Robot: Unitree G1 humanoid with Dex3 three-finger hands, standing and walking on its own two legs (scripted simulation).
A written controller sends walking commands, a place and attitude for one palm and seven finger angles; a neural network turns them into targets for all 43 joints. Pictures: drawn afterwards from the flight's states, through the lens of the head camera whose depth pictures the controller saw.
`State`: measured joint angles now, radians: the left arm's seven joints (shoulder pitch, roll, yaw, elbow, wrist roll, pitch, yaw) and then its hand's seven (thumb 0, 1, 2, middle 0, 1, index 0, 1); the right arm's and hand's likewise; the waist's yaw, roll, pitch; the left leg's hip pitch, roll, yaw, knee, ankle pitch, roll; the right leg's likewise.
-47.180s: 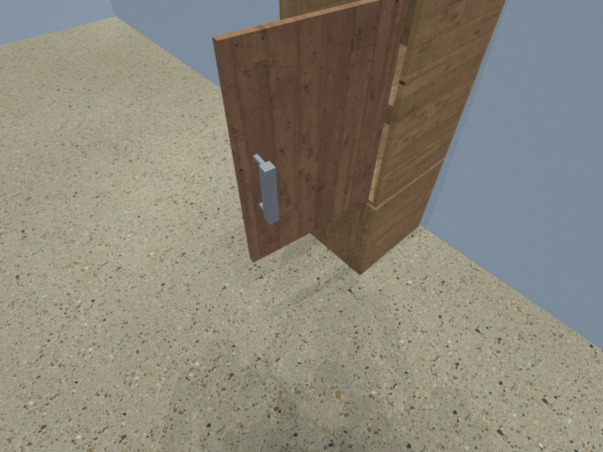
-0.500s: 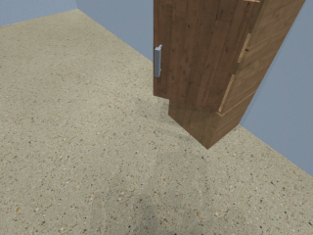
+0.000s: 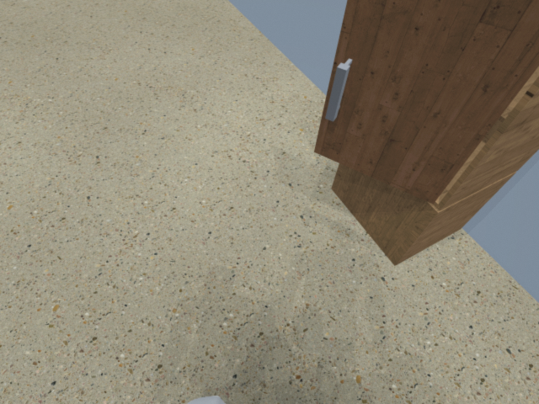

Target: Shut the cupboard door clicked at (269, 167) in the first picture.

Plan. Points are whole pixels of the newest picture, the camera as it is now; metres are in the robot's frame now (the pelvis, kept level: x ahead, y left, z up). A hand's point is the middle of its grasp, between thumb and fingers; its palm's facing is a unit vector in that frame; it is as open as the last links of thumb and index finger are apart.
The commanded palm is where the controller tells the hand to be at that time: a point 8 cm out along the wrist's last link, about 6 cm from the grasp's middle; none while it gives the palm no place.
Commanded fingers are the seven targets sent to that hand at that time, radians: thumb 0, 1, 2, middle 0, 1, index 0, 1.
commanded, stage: turn to face it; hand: left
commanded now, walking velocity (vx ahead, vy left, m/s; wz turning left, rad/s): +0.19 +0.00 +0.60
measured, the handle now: (339, 90) +0.87 -0.17 -0.05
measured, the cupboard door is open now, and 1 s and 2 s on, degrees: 31 31 31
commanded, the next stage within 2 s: take the last steps up to it in 1.14 s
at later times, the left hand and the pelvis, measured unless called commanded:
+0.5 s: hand (175, 395) +0.15 +0.15 -0.15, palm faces +0.02 -0.98 -0.21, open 7.3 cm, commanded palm none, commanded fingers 0.00 0.90 0.90 -0.20 -0.30 -0.20 -0.30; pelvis +0.11 -0.03 +0.02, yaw -4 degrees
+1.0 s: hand (202, 301) +0.30 +0.13 -0.14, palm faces -0.32 -0.90 -0.30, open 7.4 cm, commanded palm none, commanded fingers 0.00 0.90 0.90 -0.20 -0.30 -0.20 -0.30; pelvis +0.14 -0.04 +0.02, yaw -20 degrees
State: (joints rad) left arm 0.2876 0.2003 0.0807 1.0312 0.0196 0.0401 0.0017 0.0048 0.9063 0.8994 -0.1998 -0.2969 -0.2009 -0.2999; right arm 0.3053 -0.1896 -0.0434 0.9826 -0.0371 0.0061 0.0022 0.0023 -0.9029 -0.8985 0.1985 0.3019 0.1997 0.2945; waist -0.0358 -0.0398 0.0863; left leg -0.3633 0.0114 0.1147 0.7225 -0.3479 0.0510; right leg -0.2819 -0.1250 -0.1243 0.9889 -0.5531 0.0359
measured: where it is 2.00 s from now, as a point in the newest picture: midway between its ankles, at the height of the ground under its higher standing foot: (293, 363)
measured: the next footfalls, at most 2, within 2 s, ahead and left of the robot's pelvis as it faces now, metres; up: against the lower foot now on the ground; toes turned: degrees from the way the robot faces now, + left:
right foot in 0.26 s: +0.18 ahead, -0.14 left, +0.00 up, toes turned +1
left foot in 0.56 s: +0.18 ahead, +0.10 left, +0.00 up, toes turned -5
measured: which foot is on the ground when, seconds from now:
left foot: down 0.00-0.26, up 0.28-0.54, down 0.56-0.84, up 0.86-1.00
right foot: up 0.00-0.24, down 0.26-0.56, up 0.58-0.82, down 0.84-1.00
